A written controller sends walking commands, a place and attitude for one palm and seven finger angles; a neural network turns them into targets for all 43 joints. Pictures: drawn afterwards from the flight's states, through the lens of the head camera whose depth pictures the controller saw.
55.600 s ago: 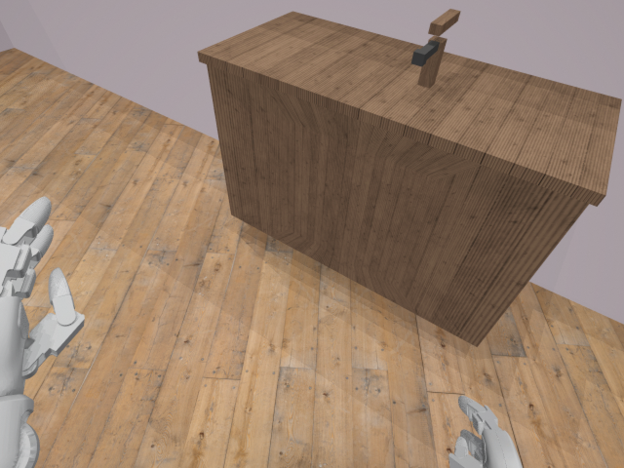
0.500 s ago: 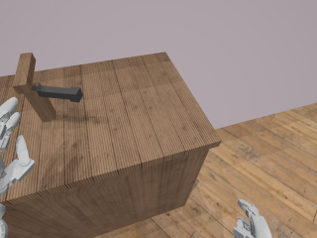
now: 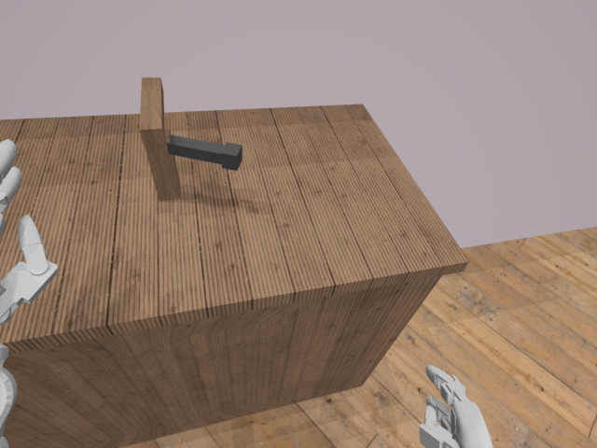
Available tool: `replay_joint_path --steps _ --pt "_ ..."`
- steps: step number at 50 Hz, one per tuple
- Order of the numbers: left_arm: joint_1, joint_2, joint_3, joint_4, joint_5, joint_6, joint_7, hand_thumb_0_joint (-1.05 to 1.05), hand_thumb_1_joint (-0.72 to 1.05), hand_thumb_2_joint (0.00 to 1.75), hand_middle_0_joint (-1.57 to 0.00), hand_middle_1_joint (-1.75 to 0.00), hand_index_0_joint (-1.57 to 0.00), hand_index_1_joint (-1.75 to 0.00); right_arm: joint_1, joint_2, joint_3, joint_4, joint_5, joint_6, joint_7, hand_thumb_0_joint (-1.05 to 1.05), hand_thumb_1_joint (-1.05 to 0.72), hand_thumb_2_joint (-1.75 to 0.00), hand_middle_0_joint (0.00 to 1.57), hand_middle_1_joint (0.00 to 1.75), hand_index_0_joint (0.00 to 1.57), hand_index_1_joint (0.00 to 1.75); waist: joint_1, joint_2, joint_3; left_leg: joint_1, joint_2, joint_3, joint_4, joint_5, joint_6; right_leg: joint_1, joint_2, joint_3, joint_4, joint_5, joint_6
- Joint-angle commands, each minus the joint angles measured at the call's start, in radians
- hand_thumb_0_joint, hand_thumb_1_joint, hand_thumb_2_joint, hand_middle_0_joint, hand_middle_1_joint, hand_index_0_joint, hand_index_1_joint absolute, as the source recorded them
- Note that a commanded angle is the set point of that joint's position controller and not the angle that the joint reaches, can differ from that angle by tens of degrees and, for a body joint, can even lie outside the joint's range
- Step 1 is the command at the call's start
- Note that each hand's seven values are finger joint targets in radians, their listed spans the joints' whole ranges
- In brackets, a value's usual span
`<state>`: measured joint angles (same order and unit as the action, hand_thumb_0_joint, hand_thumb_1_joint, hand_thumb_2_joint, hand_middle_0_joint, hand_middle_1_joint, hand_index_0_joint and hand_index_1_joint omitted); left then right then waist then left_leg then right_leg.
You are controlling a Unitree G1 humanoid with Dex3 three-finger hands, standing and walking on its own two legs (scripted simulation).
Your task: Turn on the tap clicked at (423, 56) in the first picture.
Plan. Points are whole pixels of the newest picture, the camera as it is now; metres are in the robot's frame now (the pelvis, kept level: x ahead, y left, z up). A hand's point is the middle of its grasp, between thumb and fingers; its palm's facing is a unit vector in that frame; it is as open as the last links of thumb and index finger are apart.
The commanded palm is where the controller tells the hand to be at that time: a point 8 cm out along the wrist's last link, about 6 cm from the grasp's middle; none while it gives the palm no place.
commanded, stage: come to a stop and stand still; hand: left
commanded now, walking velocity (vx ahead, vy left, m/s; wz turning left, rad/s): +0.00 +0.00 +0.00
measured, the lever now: (231, 156) +0.48 +0.17 +0.12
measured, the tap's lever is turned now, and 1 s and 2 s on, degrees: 66 66 66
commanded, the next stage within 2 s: look again from close up in 0.28 s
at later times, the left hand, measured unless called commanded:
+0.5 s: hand (57, 284) +0.21 +0.27 +0.16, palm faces +0.46 -0.82 -0.35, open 7.4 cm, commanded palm +0.16 +0.29 +0.18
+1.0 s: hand (118, 252) +0.25 +0.24 +0.16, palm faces +0.41 -0.83 -0.37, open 7.4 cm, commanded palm +0.19 +0.26 +0.18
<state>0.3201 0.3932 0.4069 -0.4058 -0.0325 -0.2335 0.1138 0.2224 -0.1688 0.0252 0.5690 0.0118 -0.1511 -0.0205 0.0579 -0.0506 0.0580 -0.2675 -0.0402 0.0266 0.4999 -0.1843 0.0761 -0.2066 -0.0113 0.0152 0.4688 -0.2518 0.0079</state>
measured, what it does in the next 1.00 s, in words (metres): stands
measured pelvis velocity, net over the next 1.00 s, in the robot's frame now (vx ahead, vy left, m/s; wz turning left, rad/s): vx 0.04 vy -0.02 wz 0.03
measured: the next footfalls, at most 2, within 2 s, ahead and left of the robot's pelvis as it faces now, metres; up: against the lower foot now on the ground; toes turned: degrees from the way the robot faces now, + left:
none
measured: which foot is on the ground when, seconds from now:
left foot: down 0.00-1.00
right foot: down 0.00-1.00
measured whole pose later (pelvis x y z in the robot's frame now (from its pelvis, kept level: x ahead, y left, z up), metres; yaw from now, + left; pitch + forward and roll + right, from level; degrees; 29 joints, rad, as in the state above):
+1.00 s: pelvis +0.04 -0.02 +0.01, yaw +2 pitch -1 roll -1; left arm 0.41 0.37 0.36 -0.45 -0.05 -0.19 0.10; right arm 0.18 -0.18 0.01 0.58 0.02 -0.10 -0.02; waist 0.03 -0.03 0.07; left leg -0.22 -0.02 0.01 0.44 -0.21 0.04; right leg -0.15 0.02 0.03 0.39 -0.23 0.01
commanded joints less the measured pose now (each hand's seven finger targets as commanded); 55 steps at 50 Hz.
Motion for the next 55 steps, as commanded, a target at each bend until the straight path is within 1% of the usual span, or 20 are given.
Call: replay_joint_path --steps 1,7,9,10,13,19,23,25,26,30,31,33,35,36,41,45,46,50,51,55 --pt "-0.101 0.044 -0.064 -0.205 0.018 -0.063 0.000 0.00 0.90 0.90 -0.20 -0.30 -0.20 -0.30 -0.087 -0.160 -0.056 -0.142 0.005 -0.067 0.010 0.00 -0.90 -0.90 0.20 0.30 0.20 0.30 -0.035 0.194 -0.095 -0.081 0.177 -0.195 -0.302 -0.411 -0.035 0.074 0.013 0.005 -0.006 -0.035 -0.016" --pt "-0.097 0.108 0.009 -0.209 0.033 -0.057 0.013 0.00 0.90 0.90 -0.20 -0.30 -0.20 -0.30 -0.099 -0.157 -0.059 -0.141 0.000 -0.049 0.008 0.00 -0.90 -0.90 0.20 0.30 0.20 0.30 -0.029 0.131 -0.085 -0.110 0.173 -0.194 -0.317 -0.462 -0.047 0.098 0.028 0.000 -0.018 -0.044 -0.013" --pt "-0.093 0.135 0.047 -0.224 0.031 -0.062 0.014 0.00 0.90 0.90 -0.20 -0.30 -0.20 -0.30 -0.106 -0.154 -0.059 -0.145 -0.003 -0.045 0.005 0.00 -0.90 -0.90 0.20 0.30 0.20 0.30 -0.027 0.130 -0.088 -0.125 0.165 -0.181 -0.308 -0.469 -0.042 0.122 0.027 0.003 -0.036 -0.047 -0.014" --pt "-0.087 0.157 0.070 -0.248 0.030 -0.065 0.012 0.00 0.90 0.90 -0.20 -0.30 -0.20 -0.30 -0.113 -0.153 -0.056 -0.143 -0.001 -0.046 0.007 0.00 -0.90 -0.90 0.20 0.30 0.20 0.30 -0.027 0.164 -0.094 -0.109 0.157 -0.175 -0.315 -0.459 -0.052 0.119 0.034 -0.005 -0.037 -0.043 -0.013" --pt "-0.086 0.137 0.058 -0.274 0.030 -0.076 0.010 0.00 0.90 0.90 -0.20 -0.30 -0.20 -0.30 -0.110 -0.149 -0.057 -0.146 -0.002 -0.054 0.005 0.00 -0.90 -0.90 0.20 0.30 0.20 0.30 -0.027 0.186 -0.104 -0.104 0.161 -0.175 -0.310 -0.460 -0.045 0.139 0.034 -0.005 -0.038 -0.026 -0.015" --pt "-0.020 0.098 0.019 -0.223 0.028 -0.067 0.008 0.00 0.90 0.90 -0.20 -0.30 -0.20 -0.30 -0.100 -0.151 -0.059 -0.130 -0.001 -0.069 0.006 0.00 -0.90 -0.90 0.20 0.30 0.20 0.30 -0.031 0.104 -0.115 0.000 0.137 -0.147 -0.232 -0.303 -0.048 0.073 0.001 0.040 -0.129 -0.003 -0.022" --pt "-0.045 0.073 -0.009 -0.185 0.035 -0.060 0.006 0.00 0.90 0.90 -0.20 -0.30 -0.20 -0.30 -0.092 -0.161 -0.063 -0.119 0.002 -0.063 0.003 0.00 -0.90 -0.90 0.20 0.30 0.20 0.30 -0.037 0.127 -0.072 -0.028 0.141 -0.159 -0.262 -0.342 -0.053 0.049 0.011 0.036 -0.122 -0.015 -0.017" --pt "-0.070 0.106 0.013 -0.213 0.038 -0.062 0.010 0.00 0.90 0.90 -0.20 -0.30 -0.20 -0.30 -0.109 -0.156 -0.059 -0.121 0.006 -0.063 -0.001 0.00 -0.90 -0.90 0.20 0.30 0.20 0.30 -0.034 0.143 -0.071 -0.026 0.138 -0.152 -0.260 -0.330 -0.050 0.053 0.012 0.035 -0.119 -0.001 -0.016" --pt "-0.085 0.094 0.000 -0.215 0.037 -0.066 0.010 0.00 0.90 0.90 -0.20 -0.30 -0.20 -0.30 -0.105 -0.159 -0.059 -0.120 0.002 -0.061 -0.003 0.00 -0.90 -0.90 0.20 0.30 0.20 0.30 -0.036 0.151 -0.073 -0.033 0.138 -0.156 -0.264 -0.329 -0.047 0.061 0.012 0.032 -0.115 0.008 -0.015" --pt "-0.055 0.147 0.051 -0.273 0.031 -0.070 0.016 0.00 0.90 0.90 -0.20 -0.30 -0.20 -0.30 -0.119 -0.149 -0.058 -0.133 0.004 -0.062 -0.007 0.00 -0.90 -0.90 0.20 0.30 0.20 0.30 -0.029 0.142 -0.123 0.025 0.122 -0.130 -0.208 -0.183 -0.047 0.085 -0.004 0.042 -0.125 0.076 -0.023" --pt "-0.041 0.125 0.035 -0.265 0.022 -0.071 0.013 0.00 0.90 0.90 -0.20 -0.30 -0.20 -0.30 -0.113 -0.151 -0.057 -0.133 -0.001 -0.059 -0.007 0.00 -0.90 -0.90 0.20 0.30 0.20 0.30 -0.029 0.121 -0.126 0.026 0.114 -0.125 -0.197 -0.149 -0.049 0.084 -0.007 0.038 -0.130 0.084 -0.024" --pt "-0.016 0.130 0.043 -0.274 0.016 -0.071 0.012 0.00 0.90 0.90 -0.20 -0.30 -0.20 -0.30 -0.115 -0.152 -0.060 -0.138 0.000 -0.057 -0.006 0.00 -0.90 -0.90 0.20 0.30 0.20 0.30 -0.028 0.135 -0.133 0.051 0.109 -0.117 -0.179 -0.092 -0.052 0.076 -0.012 0.050 -0.133 0.107 -0.027" --pt "0.042 0.144 0.069 -0.263 0.008 -0.063 0.013 0.00 0.90 0.90 -0.20 -0.30 -0.20 -0.30 -0.117 -0.147 -0.061 -0.137 0.003 -0.053 -0.008 0.00 -0.90 -0.90 0.20 0.30 0.20 0.30 -0.028 0.111 -0.156 0.092 0.106 -0.102 -0.145 0.006 -0.055 0.075 -0.021 0.055 -0.137 0.165 -0.031" --pt "0.040 0.113 0.039 -0.259 0.002 -0.062 0.008 0.00 0.90 0.90 -0.20 -0.30 -0.20 -0.30 -0.109 -0.150 -0.060 -0.135 0.001 -0.046 -0.006 0.00 -0.90 -0.90 0.20 0.30 0.20 0.30 -0.032 0.113 -0.158 0.096 0.101 -0.097 -0.142 0.043 -0.059 0.072 -0.020 0.050 -0.133 0.181 -0.030" --pt "0.076 0.113 0.045 -0.220 -0.011 -0.040 0.005 0.00 0.90 0.90 -0.20 -0.30 -0.20 -0.30 -0.106 -0.151 -0.061 -0.133 0.004 -0.025 -0.011 0.00 -0.90 -0.90 0.20 0.30 0.20 0.30 -0.033 0.086 -0.176 0.143 0.115 -0.092 -0.124 0.183 -0.065 0.066 -0.018 0.040 -0.122 0.248 -0.023" --pt "0.028 0.151 0.066 -0.276 -0.017 -0.026 0.003 0.00 0.90 0.90 -0.20 -0.30 -0.20 -0.30 -0.122 -0.145 -0.064 -0.146 0.013 -0.010 -0.015 0.00 -0.90 -0.90 0.20 0.30 0.20 0.30 -0.035 0.108 -0.193 0.208 0.146 -0.102 -0.117 0.343 -0.084 0.045 -0.001 0.006 -0.084 0.254 -0.010" --pt "0.031 0.127 0.044 -0.261 -0.023 -0.021 -0.001 0.00 0.90 0.90 -0.20 -0.30 -0.20 -0.30 -0.113 -0.148 -0.064 -0.146 0.007 -0.003 -0.013 0.00 -0.90 -0.90 0.20 0.30 0.20 0.30 -0.038 0.106 -0.196 0.208 0.153 -0.102 -0.118 0.356 -0.082 0.040 0.003 -0.003 -0.081 0.243 -0.007" --pt "0.020 0.153 0.062 -0.314 -0.024 -0.010 0.001 0.00 0.90 0.90 -0.20 -0.30 -0.20 -0.30 -0.123 -0.141 -0.069 -0.160 0.014 0.007 -0.007 0.00 -0.90 -0.90 0.20 0.30 0.20 0.30 -0.036 0.142 -0.192 0.201 0.169 -0.100 -0.102 0.347 -0.079 0.041 0.000 0.005 -0.083 0.229 -0.010" --pt "0.031 0.130 0.043 -0.298 -0.028 -0.008 -0.002 0.00 0.90 0.90 -0.20 -0.30 -0.20 -0.30 -0.117 -0.145 -0.069 -0.161 0.008 0.012 -0.005 0.00 -0.90 -0.90 0.20 0.30 0.20 0.30 -0.039 0.140 -0.193 0.190 0.170 -0.098 -0.104 0.325 -0.072 0.039 0.003 0.003 -0.086 0.221 -0.008" --pt "0.068 0.165 0.084 -0.318 -0.033 -0.001 0.001 0.00 0.90 0.90 -0.20 -0.30 -0.20 -0.30 -0.123 -0.140 -0.075 -0.172 0.012 0.016 -0.004 0.00 -0.90 -0.90 0.20 0.30 0.20 0.30 -0.036 0.147 -0.192 0.169 0.177 -0.096 -0.085 0.267 -0.063 0.040 -0.007 0.025 -0.098 0.235 -0.014"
